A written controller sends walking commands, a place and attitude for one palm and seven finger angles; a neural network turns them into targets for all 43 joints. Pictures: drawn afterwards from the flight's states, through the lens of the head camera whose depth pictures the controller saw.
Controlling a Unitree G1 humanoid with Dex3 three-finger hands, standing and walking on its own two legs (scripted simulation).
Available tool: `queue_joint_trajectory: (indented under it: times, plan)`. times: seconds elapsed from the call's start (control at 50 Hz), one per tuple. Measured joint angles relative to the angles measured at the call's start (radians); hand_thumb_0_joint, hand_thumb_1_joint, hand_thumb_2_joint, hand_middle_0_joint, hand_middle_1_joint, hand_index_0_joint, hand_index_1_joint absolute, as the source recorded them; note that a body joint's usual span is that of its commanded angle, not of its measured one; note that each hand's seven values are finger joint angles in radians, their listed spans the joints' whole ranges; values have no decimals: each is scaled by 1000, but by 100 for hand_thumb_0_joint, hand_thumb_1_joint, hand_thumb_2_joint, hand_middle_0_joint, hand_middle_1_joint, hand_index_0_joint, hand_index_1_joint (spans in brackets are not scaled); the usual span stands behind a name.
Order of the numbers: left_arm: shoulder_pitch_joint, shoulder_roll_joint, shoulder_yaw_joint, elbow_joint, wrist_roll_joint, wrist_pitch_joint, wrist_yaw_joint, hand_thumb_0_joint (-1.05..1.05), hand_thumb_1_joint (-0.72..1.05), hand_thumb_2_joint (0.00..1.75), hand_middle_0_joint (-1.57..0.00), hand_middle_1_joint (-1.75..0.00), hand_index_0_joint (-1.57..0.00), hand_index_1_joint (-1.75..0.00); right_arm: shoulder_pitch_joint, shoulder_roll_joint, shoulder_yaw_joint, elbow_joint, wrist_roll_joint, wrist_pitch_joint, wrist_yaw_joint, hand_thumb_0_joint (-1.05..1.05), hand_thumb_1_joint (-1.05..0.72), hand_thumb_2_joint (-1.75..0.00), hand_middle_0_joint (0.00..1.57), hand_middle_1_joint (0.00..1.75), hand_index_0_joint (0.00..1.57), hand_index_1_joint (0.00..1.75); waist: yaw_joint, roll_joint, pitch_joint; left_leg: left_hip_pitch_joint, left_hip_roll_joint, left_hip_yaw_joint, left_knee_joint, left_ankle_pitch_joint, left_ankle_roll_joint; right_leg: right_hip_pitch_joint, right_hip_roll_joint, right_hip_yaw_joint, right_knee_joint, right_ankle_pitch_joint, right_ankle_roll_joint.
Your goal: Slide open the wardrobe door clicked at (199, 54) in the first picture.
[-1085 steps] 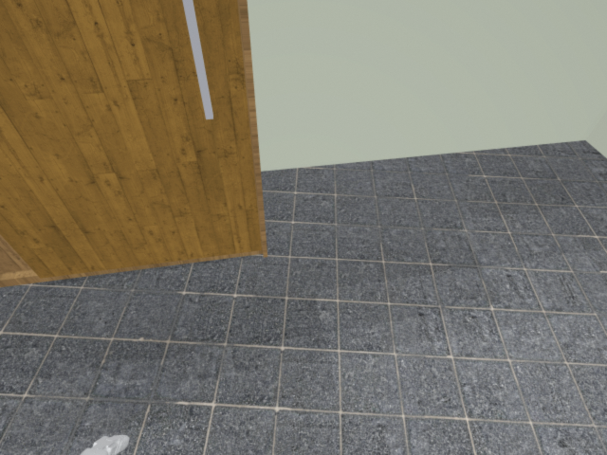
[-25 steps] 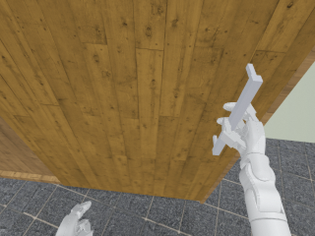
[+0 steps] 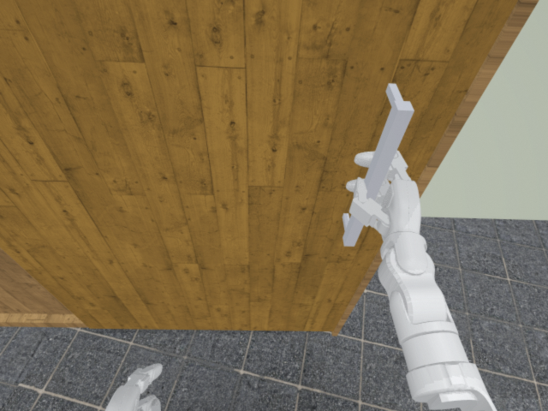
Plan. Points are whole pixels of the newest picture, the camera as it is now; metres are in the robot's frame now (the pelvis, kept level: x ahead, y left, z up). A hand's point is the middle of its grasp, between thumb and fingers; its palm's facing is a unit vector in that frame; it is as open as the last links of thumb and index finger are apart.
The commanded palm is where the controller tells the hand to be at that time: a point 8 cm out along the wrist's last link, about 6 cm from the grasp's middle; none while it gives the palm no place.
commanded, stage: tug the door sideways, standing still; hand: right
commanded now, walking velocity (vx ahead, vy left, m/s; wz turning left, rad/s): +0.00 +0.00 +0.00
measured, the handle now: (367, 178) +0.45 -0.12 +0.10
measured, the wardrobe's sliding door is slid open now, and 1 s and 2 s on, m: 0.00 0.01 0.15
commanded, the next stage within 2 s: step sideways, sliding the door along in 0.32 s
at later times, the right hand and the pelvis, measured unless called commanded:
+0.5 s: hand (355, 204) +0.38 -0.09 +0.11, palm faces +0.00 +1.00 -0.08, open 5.9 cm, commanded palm +0.37 -0.12 +0.12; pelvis -0.02 +0.00 +0.00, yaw +1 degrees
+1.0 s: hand (350, 200) +0.39 -0.08 +0.11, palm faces +0.12 +0.99 -0.06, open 5.8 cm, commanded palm +0.37 -0.06 +0.12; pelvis -0.01 +0.05 +0.00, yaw -2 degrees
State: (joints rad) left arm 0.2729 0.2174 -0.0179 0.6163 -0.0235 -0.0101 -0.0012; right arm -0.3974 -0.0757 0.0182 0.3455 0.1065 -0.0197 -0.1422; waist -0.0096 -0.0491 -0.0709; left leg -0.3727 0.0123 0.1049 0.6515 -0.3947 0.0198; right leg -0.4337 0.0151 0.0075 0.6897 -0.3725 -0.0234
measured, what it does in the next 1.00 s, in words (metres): lifts its left foot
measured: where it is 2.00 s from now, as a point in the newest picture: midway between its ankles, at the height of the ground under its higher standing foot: outside the picture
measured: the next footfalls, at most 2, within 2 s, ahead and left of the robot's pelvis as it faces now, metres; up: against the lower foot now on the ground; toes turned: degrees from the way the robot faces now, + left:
left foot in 1.34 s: +0.15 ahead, +0.34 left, +0.00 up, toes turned +3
right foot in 1.50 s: +0.09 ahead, +0.05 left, +0.00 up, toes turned -10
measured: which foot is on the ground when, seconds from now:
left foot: down 0.00-0.94, up 0.96-1.00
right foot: down 0.00-1.00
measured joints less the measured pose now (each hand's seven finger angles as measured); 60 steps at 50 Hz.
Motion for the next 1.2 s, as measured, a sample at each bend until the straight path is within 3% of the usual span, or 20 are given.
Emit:
queue_joint_trajectory:
  times: [0.44, 0.54, 0.64, 0.68, 0.74, 0.8, 0.86, 0.9, 0.94, 1.0, 1.04, 1.1, 1.2]
  plan:
    - [21, 9, 2, 46, -4, -42, -13, 1, 91, 89, -20, -30, -20, -30, -111, -10, 40, 171, 13, -82, -18, 1, -79, -83, 31, 139, 25, 140, -2, 4, 9, -27, 7, -1, 19, 15, -4, -26, 6, -1, 16, 17, -7]
    - [-42, -2, -18, 46, -12, 6, 55, 1, 91, 89, -20, -30, -20, -30, -107, -80, 15, 175, -4, -102, 26, 0, -74, -83, 36, 137, 28, 140, 6, 14, 74, 25, -4, -36, -8, 34, -6, 50, -6, -35, -30, 30, -10]
    - [-70, -15, -11, 34, -7, 28, 93, 1, 91, 89, -20, -30, -20, -30, -114, -111, 1, 175, 12, -97, 26, 0, -72, -83, 40, 136, 32, 140, -6, 5, 128, 12, -31, -72, 127, -71, 8, 97, -24, -47, -27, 19, -2]
    - [-73, -18, -12, 35, -8, 36, 96, 0, 91, 89, -20, -30, -20, -30, -121, -110, -4, 173, 15, -84, 19, 0, -72, -84, 40, 136, 32, 140, -16, -6, 151, 30, -44, -71, 109, -79, 14, 117, -39, -33, -20, 13, 10]
    - [-69, -18, -16, 37, -13, 42, 92, 0, 91, 89, -20, -30, -20, -30, -136, -107, -8, 171, 11, -67, 12, 0, -73, -84, 41, 137, 32, 140, -32, -17, 175, 86, -55, -46, 0, 74, 24, 125, -63, -5, 32, -19, 34]
    - [-69, -14, -3, 67, -23, 40, 89, 1, 91, 89, -20, -30, -20, -30, -146, -82, -6, 180, -2, -67, 3, 0, -75, -85, 41, 138, 29, 140, -29, -22, 177, 114, -70, 4, -4, 40, 52, 78, -70, 22, 180, -87, 17]
    - [-78, -7, 17, 86, -19, 28, 84, 1, 91, 89, -20, -30, -20, -30, -154, -57, 10, 164, -19, -76, -7, 1, -76, -86, 41, 138, 28, 140, -53, 16, 204, 145, -53, 13, -50, 41, 61, 36, -41, -10, 319, -139, 16]
    - [-86, -1, 24, 77, -10, 22, 83, 1, 91, 89, -20, -30, -20, -30, -147, -55, 22, 137, -35, -89, -7, 1, -76, -86, 40, 139, 27, 140, -63, 44, 221, 152, -37, 12, -71, 52, 61, 58, -36, -58, 203, -75, 16]
    - [-94, 15, 29, 50, -2, 18, 83, 1, 91, 89, -20, -30, -20, -30, -133, -59, 30, 97, -30, -104, -5, 1, -76, -86, 40, 139, 27, 140, -71, 49, 222, 110, -37, 8, -8, 44, 53, 122, -55, -98, -23, 104, -1]
    - [-148, 13, 52, 26, -6, 18, 64, 1, 91, 89, -20, -30, -20, -30, -129, -87, 31, 30, -9, -106, -1, 0, -77, -86, 40, 140, 26, 140, -73, 55, 275, -29, -50, -76, 356, -46, 17, 146, -67, -103, -32, 34, 8]
    - [-181, -2, 49, 18, -4, 19, 50, 1, 91, 89, -20, -30, -20, -30, -120, -102, 23, -10, -8, -97, 1, 0, -77, -86, 39, 140, 25, 140, -73, 55, 308, -97, -40, -100, 495, -66, 5, 162, -86, -91, -42, 33, 24]
    - [-194, -23, 39, -2, -11, 13, 31, 1, 91, 89, -20, -30, -20, -30, -114, -100, 17, -54, -18, -81, -1, 1, -78, -86, 37, 140, 25, 140, -98, 39, 340, -158, 5, -102, 504, -34, -10, 190, -135, -68, -85, 57, 52]
    - [-182, -57, 22, -42, -19, -6, 17, 0, 91, 89, -20, -30, -20, -30, -94, -98, 0, -109, -17, -60, 0, 1, -79, -87, 34, 140, 25, 140, -140, 0, 372, -146, 71, -78, 363, 24, -27, 242, -216, -25, -144, 74, 102]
